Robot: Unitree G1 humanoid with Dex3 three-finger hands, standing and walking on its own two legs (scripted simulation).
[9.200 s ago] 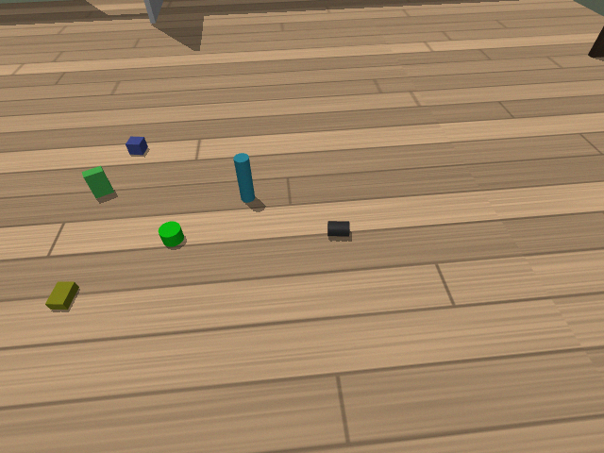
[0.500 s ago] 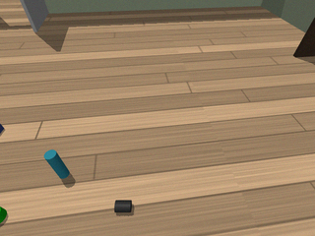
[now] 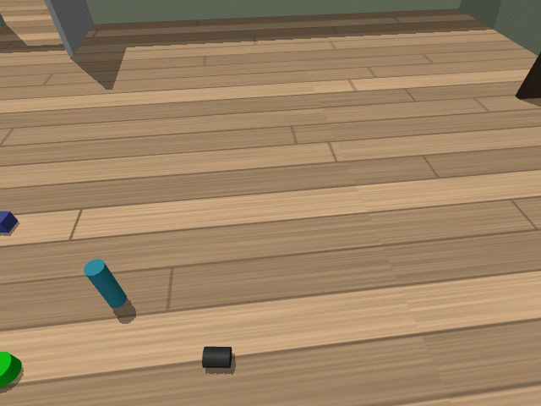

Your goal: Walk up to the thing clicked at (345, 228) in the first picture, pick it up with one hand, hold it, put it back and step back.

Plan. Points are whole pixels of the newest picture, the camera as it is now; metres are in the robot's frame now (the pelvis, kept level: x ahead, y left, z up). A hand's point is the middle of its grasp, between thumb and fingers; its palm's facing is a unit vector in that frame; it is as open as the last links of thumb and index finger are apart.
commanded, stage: walk up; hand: left
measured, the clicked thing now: (217, 357) +0.45 +0.22 -0.75
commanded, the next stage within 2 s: stand in 0.42 s
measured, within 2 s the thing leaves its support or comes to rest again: neither
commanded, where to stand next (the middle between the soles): +0.07 -0.01 m, yaw -1 degrees
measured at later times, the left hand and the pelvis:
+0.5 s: hand out of the picture +0.08 +0.26 -0.15, palm faces +0.01 -0.94 -0.34, open 7.4 cm; pelvis +0.00 +0.00 +0.00, yaw +0 degrees
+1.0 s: hand out of the picture +0.06 +0.26 -0.15, palm faces -0.01 -0.94 -0.35, open 7.4 cm; pelvis -0.01 +0.00 +0.00, yaw +0 degrees
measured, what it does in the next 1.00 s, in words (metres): stands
